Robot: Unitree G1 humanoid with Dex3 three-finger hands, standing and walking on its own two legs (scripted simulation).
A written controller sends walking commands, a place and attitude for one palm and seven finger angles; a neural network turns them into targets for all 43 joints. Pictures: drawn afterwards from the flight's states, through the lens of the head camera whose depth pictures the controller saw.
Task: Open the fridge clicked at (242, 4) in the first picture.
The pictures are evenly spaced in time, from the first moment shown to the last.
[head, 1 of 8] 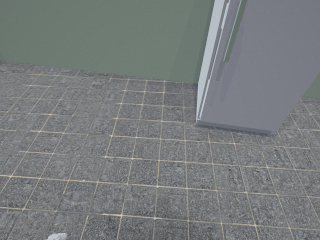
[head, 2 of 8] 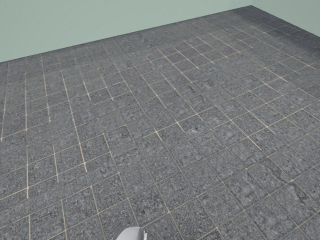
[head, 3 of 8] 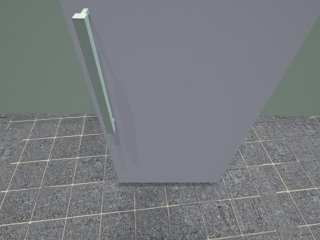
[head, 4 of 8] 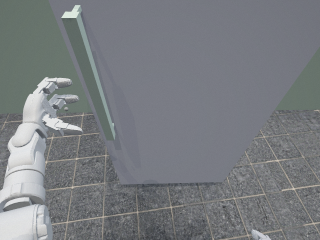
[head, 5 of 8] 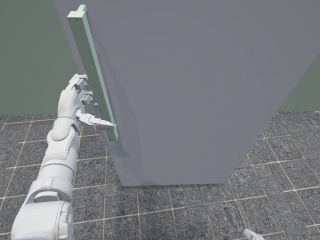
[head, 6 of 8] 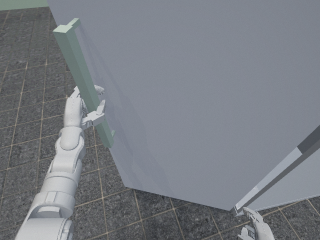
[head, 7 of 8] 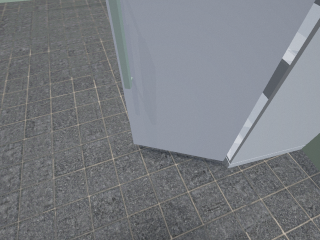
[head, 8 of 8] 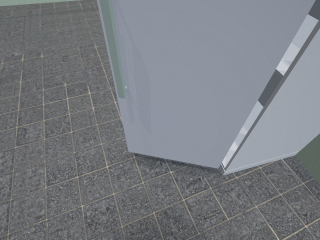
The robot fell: no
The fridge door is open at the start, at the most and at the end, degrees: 0 73 63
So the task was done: yes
